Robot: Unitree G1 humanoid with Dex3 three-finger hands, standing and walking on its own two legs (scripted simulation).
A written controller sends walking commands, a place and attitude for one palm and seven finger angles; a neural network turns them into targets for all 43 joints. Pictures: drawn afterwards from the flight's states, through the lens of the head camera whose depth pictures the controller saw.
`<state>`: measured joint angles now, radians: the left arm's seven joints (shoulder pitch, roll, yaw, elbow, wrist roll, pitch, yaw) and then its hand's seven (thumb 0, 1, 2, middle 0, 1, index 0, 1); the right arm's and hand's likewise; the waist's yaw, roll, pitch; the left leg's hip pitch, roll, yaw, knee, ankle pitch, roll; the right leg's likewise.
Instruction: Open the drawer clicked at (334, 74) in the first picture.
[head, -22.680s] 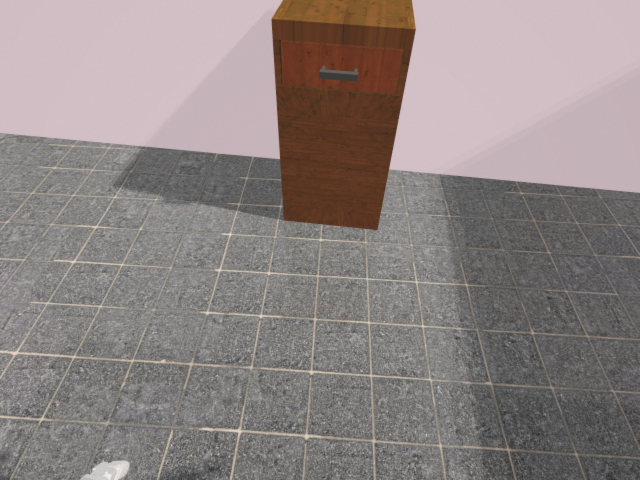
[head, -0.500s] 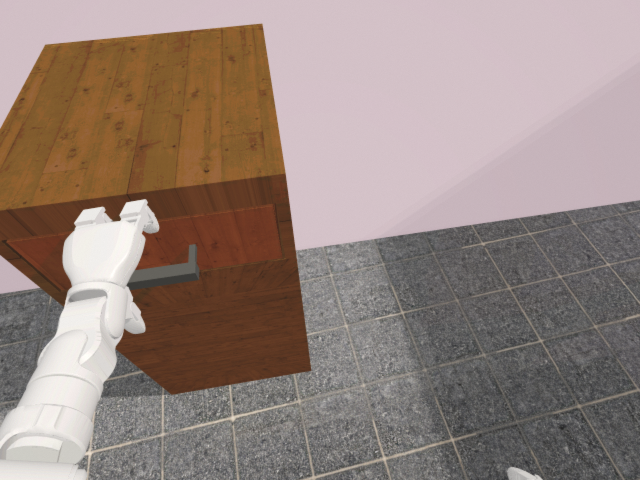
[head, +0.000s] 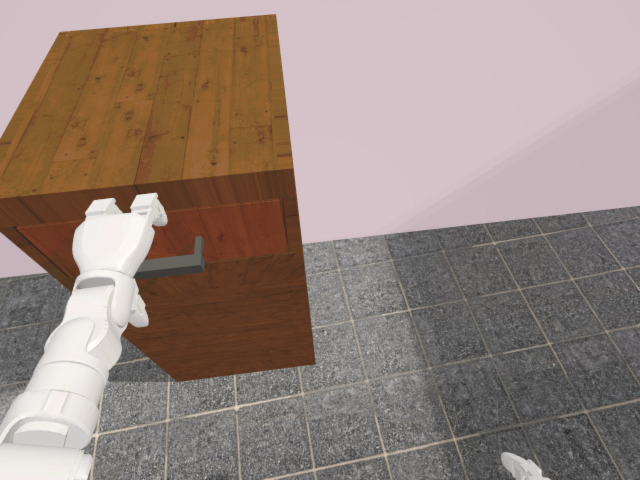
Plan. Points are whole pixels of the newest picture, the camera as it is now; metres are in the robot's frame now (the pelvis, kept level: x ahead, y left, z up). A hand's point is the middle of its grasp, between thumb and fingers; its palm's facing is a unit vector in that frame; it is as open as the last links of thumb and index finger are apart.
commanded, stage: re-aim the fingers above the handle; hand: left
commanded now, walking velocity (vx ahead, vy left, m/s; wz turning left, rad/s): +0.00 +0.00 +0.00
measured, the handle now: (164, 256) +0.43 +0.28 -0.04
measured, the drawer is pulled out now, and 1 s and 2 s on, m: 0.00 0.00 0.00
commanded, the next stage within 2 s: lower the fingers behind the handle in 1.76 s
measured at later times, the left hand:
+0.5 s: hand (142, 262) +0.38 +0.27 +0.02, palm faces +0.00 -0.01 -1.00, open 13.8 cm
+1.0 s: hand (137, 261) +0.38 +0.28 +0.02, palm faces -0.02 -0.01 -1.00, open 13.7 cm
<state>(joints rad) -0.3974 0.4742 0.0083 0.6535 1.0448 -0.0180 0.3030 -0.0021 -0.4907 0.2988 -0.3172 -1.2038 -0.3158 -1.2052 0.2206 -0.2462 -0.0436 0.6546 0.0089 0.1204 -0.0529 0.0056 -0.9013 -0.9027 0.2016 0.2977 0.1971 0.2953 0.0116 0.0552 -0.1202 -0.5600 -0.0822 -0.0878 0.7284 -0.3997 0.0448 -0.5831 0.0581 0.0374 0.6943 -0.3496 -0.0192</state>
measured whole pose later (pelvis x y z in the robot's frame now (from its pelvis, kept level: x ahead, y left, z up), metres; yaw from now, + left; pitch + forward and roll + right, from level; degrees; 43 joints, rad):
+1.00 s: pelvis -0.01 +0.00 +0.00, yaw -1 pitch +14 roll -1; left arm -0.44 0.49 0.01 0.74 1.05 -0.07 0.31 0.00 -0.49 0.30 -0.34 -1.24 -0.33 -1.22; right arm 0.26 -0.26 -0.05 0.66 0.02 0.11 -0.06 0.01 -0.90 -0.90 0.20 0.30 0.20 0.30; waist 0.00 0.05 -0.13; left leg -0.57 -0.08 -0.08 0.73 -0.39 0.05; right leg -0.60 0.06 0.05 0.70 -0.34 -0.02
